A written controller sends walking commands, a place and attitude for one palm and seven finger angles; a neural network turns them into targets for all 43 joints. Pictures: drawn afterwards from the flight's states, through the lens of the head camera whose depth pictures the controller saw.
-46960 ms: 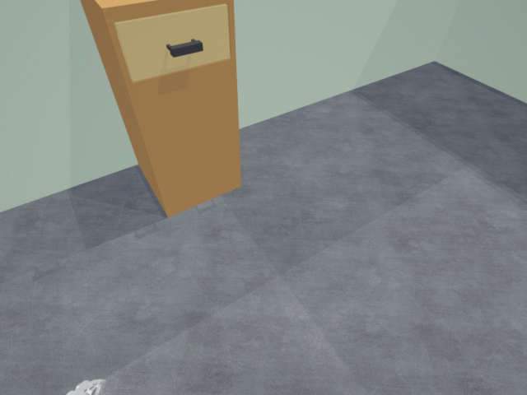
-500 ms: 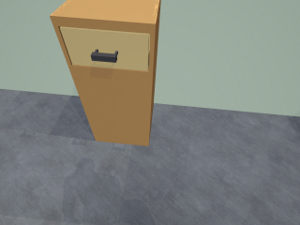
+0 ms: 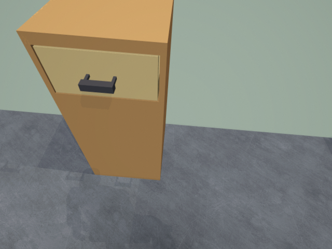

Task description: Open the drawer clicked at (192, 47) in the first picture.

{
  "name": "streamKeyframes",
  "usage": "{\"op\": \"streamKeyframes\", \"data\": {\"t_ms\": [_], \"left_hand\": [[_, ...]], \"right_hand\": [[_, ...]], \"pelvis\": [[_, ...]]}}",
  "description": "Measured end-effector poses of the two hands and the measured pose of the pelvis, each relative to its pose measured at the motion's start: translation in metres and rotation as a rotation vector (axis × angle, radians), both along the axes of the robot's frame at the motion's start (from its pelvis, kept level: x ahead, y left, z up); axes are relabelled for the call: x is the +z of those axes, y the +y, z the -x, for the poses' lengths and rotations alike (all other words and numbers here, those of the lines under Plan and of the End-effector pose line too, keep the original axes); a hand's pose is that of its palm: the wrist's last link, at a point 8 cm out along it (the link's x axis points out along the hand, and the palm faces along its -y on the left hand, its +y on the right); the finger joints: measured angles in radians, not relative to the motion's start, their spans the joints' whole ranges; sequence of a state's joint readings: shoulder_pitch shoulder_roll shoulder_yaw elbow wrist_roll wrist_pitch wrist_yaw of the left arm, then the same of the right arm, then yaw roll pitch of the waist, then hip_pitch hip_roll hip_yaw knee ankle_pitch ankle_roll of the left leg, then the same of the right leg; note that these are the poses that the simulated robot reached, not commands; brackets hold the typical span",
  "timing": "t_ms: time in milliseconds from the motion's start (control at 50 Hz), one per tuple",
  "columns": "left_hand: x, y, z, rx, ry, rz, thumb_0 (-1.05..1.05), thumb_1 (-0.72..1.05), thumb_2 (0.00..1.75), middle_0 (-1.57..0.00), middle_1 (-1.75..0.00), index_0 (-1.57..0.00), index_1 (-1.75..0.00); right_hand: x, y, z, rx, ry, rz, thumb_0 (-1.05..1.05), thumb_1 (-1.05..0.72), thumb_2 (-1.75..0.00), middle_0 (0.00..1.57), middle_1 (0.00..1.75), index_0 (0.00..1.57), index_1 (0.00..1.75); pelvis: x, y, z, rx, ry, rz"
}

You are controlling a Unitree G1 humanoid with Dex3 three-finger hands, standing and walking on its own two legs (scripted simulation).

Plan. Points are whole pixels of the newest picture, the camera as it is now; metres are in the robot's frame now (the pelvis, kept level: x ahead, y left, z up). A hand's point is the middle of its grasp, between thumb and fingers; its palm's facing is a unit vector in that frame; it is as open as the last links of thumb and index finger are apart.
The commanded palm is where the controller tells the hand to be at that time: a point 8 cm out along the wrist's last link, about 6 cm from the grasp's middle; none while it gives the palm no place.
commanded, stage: come to a stop and stand still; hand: left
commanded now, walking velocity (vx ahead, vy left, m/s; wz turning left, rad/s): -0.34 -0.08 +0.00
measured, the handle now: (99, 82) +0.58 +0.23 +0.05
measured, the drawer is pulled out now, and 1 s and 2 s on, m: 0.00 0.00 0.00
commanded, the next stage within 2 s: look again from close up in 1.20 s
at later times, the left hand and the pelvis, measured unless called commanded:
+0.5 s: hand out of the picture +0.15 +0.22 -0.16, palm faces +0.03 -0.96 -0.27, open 7.4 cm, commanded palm none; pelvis +0.08 +0.00 +0.02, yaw +1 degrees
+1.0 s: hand (119, 248) +0.15 +0.13 -0.15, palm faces -0.03 -0.97 -0.24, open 7.3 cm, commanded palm none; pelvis +0.08 -0.06 +0.00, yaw -2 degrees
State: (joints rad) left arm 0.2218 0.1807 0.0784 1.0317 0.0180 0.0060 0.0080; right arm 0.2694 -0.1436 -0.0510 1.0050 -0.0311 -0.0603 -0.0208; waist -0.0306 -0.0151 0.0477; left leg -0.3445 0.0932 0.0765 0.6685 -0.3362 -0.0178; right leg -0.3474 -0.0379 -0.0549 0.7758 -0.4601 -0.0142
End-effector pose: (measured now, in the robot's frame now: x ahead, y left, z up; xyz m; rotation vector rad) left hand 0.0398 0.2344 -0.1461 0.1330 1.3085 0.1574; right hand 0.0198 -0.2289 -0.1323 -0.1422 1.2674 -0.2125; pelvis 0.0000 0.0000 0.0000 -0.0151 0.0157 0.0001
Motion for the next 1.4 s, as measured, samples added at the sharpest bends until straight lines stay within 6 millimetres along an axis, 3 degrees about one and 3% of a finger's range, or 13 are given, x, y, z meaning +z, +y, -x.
{"op": "streamKeyframes", "data": {"t_ms": [160, 320, 400, 500, 580, 660, 720, 800, 880, 960, 1200, 1300, 1400], "left_hand": [[0.02, 0.005, -0.055, 0.005, -0.033, -0.059, 0.01, 0.92, 0.89, -0.2, -0.3, -0.2, -0.3], [0.017, 0.021, -0.071, 0.015, 0.041, -0.068, 0.01, 0.91, 0.89, -0.2, -0.3, -0.2, -0.3], [0.018, 0.03, -0.082, 0.012, 0.052, -0.075, 0.01, 0.91, 0.89, -0.2, -0.3, -0.2, -0.3], [0.025, 0.028, -0.101, -0.004, 0.016, -0.082, 0.01, 0.91, 0.89, -0.2, -0.3, -0.2, -0.3], [0.028, 0.015, -0.112, -0.031, -0.01, -0.087, 0.01, 0.91, 0.89, -0.2, -0.3, -0.2, -0.3], [0.018, 0.0, -0.118, -0.06, -0.077, -0.117, 0.01, 0.91, 0.89, -0.2, -0.3, -0.2, -0.3], [0.013, -0.014, -0.117, -0.093, -0.089, -0.113, 0.01, 0.91, 0.89, -0.2, -0.3, -0.2, -0.3], [0.008, -0.03, -0.117, -0.097, -0.089, -0.084, 0.01, 0.91, 0.89, -0.2, -0.3, -0.2, -0.3], [0.013, -0.047, -0.119, -0.091, -0.112, -0.062, 0.01, 0.91, 0.89, -0.2, -0.3, -0.2, -0.3], [0.022, -0.06, -0.111, -0.099, -0.117, -0.056, 0.01, 0.92, 0.89, -0.2, -0.3, -0.2, -0.3], [0.026, -0.062, -0.076, -0.076, 0.002, -0.05, 0.01, 0.91, 0.89, -0.2, -0.3, -0.2, -0.3], [0.024, -0.061, -0.066, -0.066, 0.039, -0.042, 0.01, 0.91, 0.89, -0.2, -0.3, -0.2, -0.3], [0.022, -0.062, -0.061, -0.056, 0.059, -0.032, 0.01, 0.91, 0.89, -0.2, -0.3, -0.2, -0.3]], "right_hand": [[-0.001, -0.007, -0.061, 0.036, 0.063, -0.019, 0.0, -0.93, -0.9, 0.2, 0.3, 0.2, 0.3], [0.008, -0.012, -0.118, 0.05, 0.037, 0.032, 0.0, -0.91, -0.9, 0.2, 0.3, 0.2, 0.3], [0.017, -0.012, -0.128, 0.066, 0.02, 0.057, 0.0, -0.91, -0.9, 0.2, 0.3, 0.2, 0.3], [0.022, -0.016, -0.124, 0.079, 0.048, 0.069, 0.0, -0.91, -0.9, 0.2, 0.3, 0.2, 0.3], [0.017, -0.025, -0.114, 0.065, 0.069, 0.043, 0.0, -0.91, -0.9, 0.2, 0.3, 0.2, 0.3], [-0.003, -0.045, -0.115, 0.013, 0.013, 0.004, 0.0, -0.9, -0.9, 0.2, 0.3, 0.2, 0.3], [-0.015, -0.054, -0.122, -0.017, -0.056, 0.01, 0.0, -0.91, -0.9, 0.2, 0.3, 0.2, 0.3], [-0.01, -0.049, -0.123, -0.031, -0.12, -0.009, 0.0, -0.91, -0.9, 0.2, 0.3, 0.19, 0.3], [-0.011, -0.045, -0.109, -0.016, -0.108, -0.038, 0.0, -0.91, -0.9, 0.2, 0.3, 0.19, 0.3], [-0.012, -0.052, -0.092, -0.027, -0.049, -0.054, 0.0, -0.93, -0.9, 0.2, 0.3, 0.2, 0.3], [-0.004, -0.059, -0.034, -0.034, 0.132, -0.052, 0.0, -0.91, -0.9, 0.2, 0.3, 0.19, 0.3], [-0.002, -0.055, -0.027, -0.035, 0.164, -0.054, 0.0, -0.91, -0.9, 0.2, 0.3, 0.19, 0.3], [-0.002, -0.05, -0.032, -0.031, 0.163, -0.059, 0.0, -0.91, -0.9, 0.2, 0.3, 0.19, 0.3]], "pelvis": [[0.009, -0.008, -0.049, 0.024, 0.009, -0.036], [0.013, 0.007, -0.068, 0.017, 0.009, -0.006], [0.016, 0.009, -0.074, 0.009, 0.015, 0.007], [0.022, 0.001, -0.075, 0.012, 0.021, 0.024], [0.021, -0.012, -0.076, 0.002, 0.016, 0.019], [-0.001, -0.029, -0.085, -0.038, 0.032, -0.027], [-0.011, -0.028, -0.087, -0.035, 0.0, 0.011], [-0.011, -0.033, -0.091, -0.044, -0.025, -0.026], [-0.006, -0.043, -0.088, -0.057, -0.034, -0.031], [0.0, -0.052, -0.084, -0.046, -0.027, -0.031], [0.013, -0.06, -0.082, -0.039, -0.024, -0.025], [0.014, -0.059, -0.084, -0.04, -0.027, -0.024], [0.015, -0.058, -0.087, -0.04, -0.029, -0.023]]}}
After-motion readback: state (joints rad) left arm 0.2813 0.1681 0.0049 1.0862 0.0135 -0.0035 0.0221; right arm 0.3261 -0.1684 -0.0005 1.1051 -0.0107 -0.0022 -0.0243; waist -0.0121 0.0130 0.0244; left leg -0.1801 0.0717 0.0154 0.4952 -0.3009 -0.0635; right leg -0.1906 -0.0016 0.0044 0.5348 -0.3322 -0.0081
